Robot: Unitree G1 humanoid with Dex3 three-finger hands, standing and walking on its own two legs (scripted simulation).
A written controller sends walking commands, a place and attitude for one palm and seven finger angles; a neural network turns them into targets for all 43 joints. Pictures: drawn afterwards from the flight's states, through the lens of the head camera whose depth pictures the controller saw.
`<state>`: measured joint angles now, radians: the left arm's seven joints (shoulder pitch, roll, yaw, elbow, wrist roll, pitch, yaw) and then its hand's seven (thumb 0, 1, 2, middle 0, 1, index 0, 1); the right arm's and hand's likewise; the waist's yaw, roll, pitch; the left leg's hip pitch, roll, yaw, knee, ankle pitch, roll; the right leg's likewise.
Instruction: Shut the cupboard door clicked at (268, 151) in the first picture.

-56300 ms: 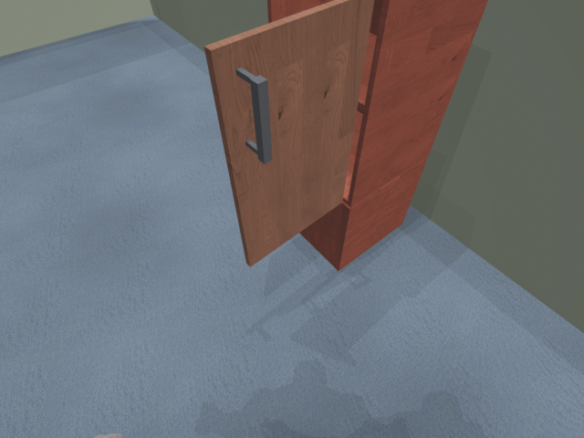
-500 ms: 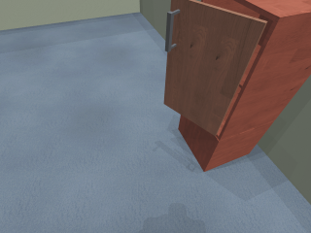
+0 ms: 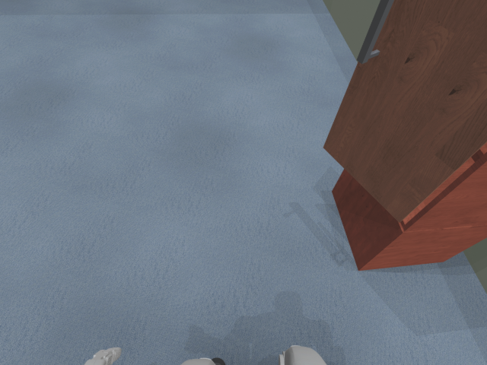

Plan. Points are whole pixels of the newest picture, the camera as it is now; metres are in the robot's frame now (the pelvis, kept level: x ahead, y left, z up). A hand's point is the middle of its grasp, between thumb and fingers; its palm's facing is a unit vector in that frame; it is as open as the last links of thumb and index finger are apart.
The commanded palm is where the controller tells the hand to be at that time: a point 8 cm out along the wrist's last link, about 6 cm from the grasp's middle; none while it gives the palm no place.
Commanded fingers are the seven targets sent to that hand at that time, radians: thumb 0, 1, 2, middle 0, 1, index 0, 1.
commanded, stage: walk to a spot facing it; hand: left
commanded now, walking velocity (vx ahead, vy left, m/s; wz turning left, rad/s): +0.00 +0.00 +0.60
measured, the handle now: (381, 27) +0.79 -0.28 +0.13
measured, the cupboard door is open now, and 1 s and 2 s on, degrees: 26 26 26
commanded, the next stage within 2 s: turn to face it in 1.94 s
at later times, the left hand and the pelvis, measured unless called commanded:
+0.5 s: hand out of the picture +0.01 +0.15 -0.16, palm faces +0.32 -0.90 -0.29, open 7.4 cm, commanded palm none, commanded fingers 0.00 0.90 0.90 -0.20 -0.30 -0.20 -0.30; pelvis +0.02 -0.06 +0.00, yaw +20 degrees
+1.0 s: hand out of the picture +0.04 +0.19 -0.16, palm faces +0.59 -0.75 -0.29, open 7.4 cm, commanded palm none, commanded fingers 0.00 0.90 0.90 -0.20 -0.30 -0.20 -0.30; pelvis +0.08 -0.05 -0.02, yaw +38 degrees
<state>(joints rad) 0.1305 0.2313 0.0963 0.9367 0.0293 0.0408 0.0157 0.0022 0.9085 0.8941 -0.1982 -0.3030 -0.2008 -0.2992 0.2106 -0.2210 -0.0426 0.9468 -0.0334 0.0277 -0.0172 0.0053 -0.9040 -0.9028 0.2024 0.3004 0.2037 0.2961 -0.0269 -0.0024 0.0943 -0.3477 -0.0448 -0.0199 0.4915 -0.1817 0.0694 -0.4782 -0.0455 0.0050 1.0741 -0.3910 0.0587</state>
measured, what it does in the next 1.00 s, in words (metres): steps on the spot, turning left: right foot, then left foot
